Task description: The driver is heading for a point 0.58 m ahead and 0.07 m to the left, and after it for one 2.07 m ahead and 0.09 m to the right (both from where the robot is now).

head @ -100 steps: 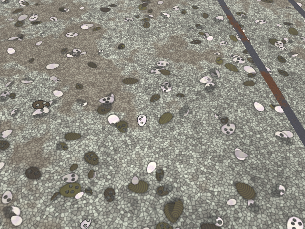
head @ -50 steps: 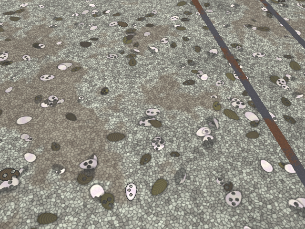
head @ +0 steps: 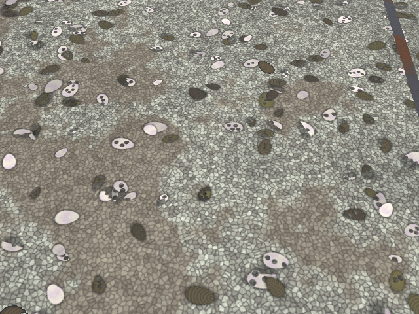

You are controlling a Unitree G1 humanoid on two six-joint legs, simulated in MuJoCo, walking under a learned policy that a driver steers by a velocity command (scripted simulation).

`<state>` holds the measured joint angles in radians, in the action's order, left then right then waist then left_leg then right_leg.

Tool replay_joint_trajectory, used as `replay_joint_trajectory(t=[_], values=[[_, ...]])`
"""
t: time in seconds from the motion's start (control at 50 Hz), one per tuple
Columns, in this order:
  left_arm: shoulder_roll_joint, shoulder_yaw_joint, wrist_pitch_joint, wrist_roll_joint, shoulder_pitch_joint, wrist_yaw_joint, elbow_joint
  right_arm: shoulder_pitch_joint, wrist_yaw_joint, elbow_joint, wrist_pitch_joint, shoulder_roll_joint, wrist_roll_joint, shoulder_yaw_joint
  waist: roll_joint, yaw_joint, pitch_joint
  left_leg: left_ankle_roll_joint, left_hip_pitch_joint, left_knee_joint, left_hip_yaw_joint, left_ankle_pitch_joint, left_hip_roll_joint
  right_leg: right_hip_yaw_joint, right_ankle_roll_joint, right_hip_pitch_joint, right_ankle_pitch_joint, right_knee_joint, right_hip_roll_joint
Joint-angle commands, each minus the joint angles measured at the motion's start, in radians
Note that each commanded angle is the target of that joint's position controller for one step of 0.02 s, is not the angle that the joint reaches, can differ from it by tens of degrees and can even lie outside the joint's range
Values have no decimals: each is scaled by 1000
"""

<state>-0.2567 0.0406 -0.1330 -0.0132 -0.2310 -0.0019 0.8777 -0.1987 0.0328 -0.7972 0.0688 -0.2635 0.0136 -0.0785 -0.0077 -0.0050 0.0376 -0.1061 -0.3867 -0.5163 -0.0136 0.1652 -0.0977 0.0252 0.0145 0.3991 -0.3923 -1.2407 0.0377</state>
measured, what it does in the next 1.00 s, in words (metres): walks ahead, turning left: right foot, then left foot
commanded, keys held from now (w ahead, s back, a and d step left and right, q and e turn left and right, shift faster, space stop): w+q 0.66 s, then e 0.34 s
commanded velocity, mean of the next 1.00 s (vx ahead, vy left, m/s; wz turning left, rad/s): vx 0.42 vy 0.00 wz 0.39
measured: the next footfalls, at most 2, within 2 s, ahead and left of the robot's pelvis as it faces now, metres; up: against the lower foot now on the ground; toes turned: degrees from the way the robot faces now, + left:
right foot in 0.36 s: +0.40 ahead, -0.11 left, +0.00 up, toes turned +16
left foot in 0.84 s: +0.53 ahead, +0.24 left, +0.00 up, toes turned +26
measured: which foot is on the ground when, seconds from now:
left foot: down 0.00-0.38, up 0.40-0.82, down 0.84-1.00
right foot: up 0.00-0.34, down 0.36-0.84, up 0.86-1.00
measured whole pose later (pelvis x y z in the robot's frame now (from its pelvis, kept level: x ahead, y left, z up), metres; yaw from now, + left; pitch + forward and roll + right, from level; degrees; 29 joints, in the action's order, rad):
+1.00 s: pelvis +0.46 +0.09 +0.00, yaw +21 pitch +2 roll -1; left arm -0.30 0.05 -0.01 -0.02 -0.25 -0.01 0.86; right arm -0.10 0.01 -0.67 0.04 -0.23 -0.02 -0.04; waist -0.03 0.03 0.05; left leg -0.03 -0.41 -0.49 -0.07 0.12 0.03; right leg 0.03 -0.07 0.47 -0.54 -1.11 0.06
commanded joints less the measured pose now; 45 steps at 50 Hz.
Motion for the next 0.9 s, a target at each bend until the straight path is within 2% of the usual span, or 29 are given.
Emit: replay_joint_trajectory(t=[0.02, 0.06, 0.12, 0.18, 0.24, 0.3, 0.32, 0.34, 0.36, 0.38, 0.4, 0.42, 0.44, 0.46, 0.48, 0.5, 0.54, 0.6, 0.66, 0.68, 0.72, 0.74, 0.78, 0.8, 0.82, 0.84, 0.86, 0.88, 0.9], values=[[-125, 40, -9, 18, 12, -6, -101, -15, -10, 78, 11, -89, -6, -17, 5, 25, -107, -208, 250, 280, 393, -224, 273, 64, -9, 231, 77, 77, 82], [-98, 37, 11, 28, 22, -10, -119, -34, -21, 80, 14, -118, -1, -24, 20, 34, -81, -211, 170, 301, 333, -300, 251, 38, -41, 215, 117, 176, 78], [-75, 30, 18, 33, 143, -15, -165, -89, -40, 74, 10, -153, 5, -34, 44, -2, -48, -173, 121, 301, 271, -298, 200, 17, -68, 216, 305, 404, 42], [-56, 21, 13, 22, 248, -5, -200, -136, -46, 68, 0, -150, 11, -34, 82, -48, -45, -125, 115, 274, 261, -206, 165, 10, -63, 150, 471, 620, -11], [-79, 25, 5, 10, 314, 6, -237, -177, -47, 57, -7, -148, 16, -33, 99, -72, -43, -111, 179, 228, 335, -144, 194, 30, -52, 130, 476, 709, -35], [-116, 38, -12, 7, 307, 19, -250, -178, -56, 61, -17, -149, 14, -35, 118, -54, -50, -98, 277, 140, 431, -133, 230, 53, -23, 99, 370, 773, -45], [-127, 44, -18, 6, 270, 19, -244, -165, -58, 67, -20, -150, 12, -36, 136, -31, -58, -89, 287, 106, 450, -164, 230, 47, -8, 49, 334, 790, -48], [-144, 55, -23, 10, 184, 15, -223, -142, -57, 79, -22, -136, 11, -31, 140, 16, -94, -68, 273, 36, 440, -226, 196, 29, 18, -74, 345, 834, -51], [-182, 70, -27, 26, 53, 9, -204, -115, -51, 99, -18, -95, 4, -15, 109, 81, -202, -36, 191, -148, 389, -230, 147, 97, 72, -307, 356, 805, 42], [-263, 92, -22, 44, -105, -1, -190, -191, -50, 122, -11, -38, 8, 3, -77, 97, -364, 38, -95, -482, 257, 3, 25, 390, 197, -689, 299, 797, 263], [-248, 92, -7, 23, -151, 7, -161, -270, -49, 134, -4, -54, 22, 12, -336, 71, -427, 64, -338, -701, 204, 434, 8, 745, 288, -818, 90, 887, 411], [-157, 69, 1, 10, -101, 5, -184, -227, -48, 116, -8, -149, 30, -10, -194, 83, -289, 72, -423, -801, 223, 375, 79, 682, 250, -704, -53, 918, 386], [-120, 57, 13, 13, -56, 1, -195, -136, -47, 131, -16, -169, 21, -16, -98, 89, -174, 79, -427, -821, 180, 287, 116, 527, 205, -567, -19, 934, 340], [-106, 49, 19, 19, -8, 2, -191, -89, -44, 146, -19, -154, 10, -17, -48, 66, -90, 82, -397, -779, 160, 225, 145, 415, 186, -427, 80, 969, 293], [-89, 42, 20, 23, 20, 3, -186, -75, -41, 152, -23, -139, 4, -21, -59, 40, -50, 81, -364, -732, 157, 186, 176, 333, 172, -342, 152, 998, 256], [-88, 41, 18, 27, 34, 5, -181, -91, -36, 152, -29, -115, 12, -19, -83, 20, -32, 80, -321, -708, 144, 167, 195, 263, 162, -279, 194, 1027, 228], [-101, 48, 8, 20, 32, 10, -166, -89, -33, 164, -40, -78, 16, -12, -94, 12, -26, 88, -309, -670, 120, 131, 208, 168, 177, -240, 285, 1069, 215], [-140, 63, 4, 21, 14, 9, -139, -39, -32, 188, -43, -70, 8, -8, -64, 15, -28, 105, -357, -562, 123, 27, 221, 72, 193, -276, 418, 1087, 229], [-159, 67, 14, 18, 6, 4, -121, 28, -17, 200, -34, -61, 10, -3, -57, 37, -22, 102, -339, -394, 92, -124, 215, -38, 166, -314, 472, 1083, 206], [-159, 64, 19, 14, -7, 3, -112, 73, -12, 211, -28, -44, 4, 5, -46, 52, -4, 97, -302, -313, 75, -160, 203, -65, 161, -293, 523, 1074, 193], [-166, 60, 32, 3, -44, 3, -86, 135, -2, 229, -16, -16, -5, 17, -42, 69, 6, 91, -208, -187, 21, -185, 165, -96, 154, -276, 646, 1041, 179], [-178, 60, 38, -6, -65, 5, -73, 154, 3, 237, -11, -17, -6, 17, -54, 72, 0, 86, -179, -148, 5, -180, 152, -86, 153, -296, 690, 1021, 185], [-205, 63, 49, -22, -76, 8, -56, 164, 9, 248, -3, -46, -8, 8, -84, 57, -15, 65, -137, -72, -2, -127, 127, -53, 139, -355, 761, 955, 202], [-215, 64, 54, -29, -64, 7, -53, 127, 7, 238, 1, -70, -13, -2, -97, 25, -39, 50, -74, -15, -5, -123, 107, -42, 121, -375, 809, 896, 198], [-212, 61, 57, -33, -47, 4, -51, 34, 2, 205, 5, -98, -22, -17, -95, -32, -89, 30, 65, 69, -22, -207, 81, -49, 94, -367, 859, 800, 170], [-180, 49, 53, -24, -68, 4, -47, -63, -10, 175, 7, -157, -36, -36, -69, -72, -158, 3, 260, 84, 1, -428, 116, -74, 50, -287, 780, 655, 116], [-100, 17, 43, 21, -89, 9, -82, -184, -29, 166, 2, -248, -71, -50, 105, -94, -325, -91, 603, -50, 231, -969, 377, -100, -14, -30, 298, 338, 35], [-41, -8, 43, 11, -247, 17, -47, -170, -30, 180, -9, -236, -72, -34, 271, -43, -518, -255, 774, -44, 477, -1106, 597, 30, -57, 146, -360, 76, -48], [-156, 25, 57, -21, -209, 15, -23, -163, -23, 182, -24, -193, -48, -30, 164, -84, -513, -231, 668, -1, 409, -928, 536, 107, -61, 160, -344, -3, -13]])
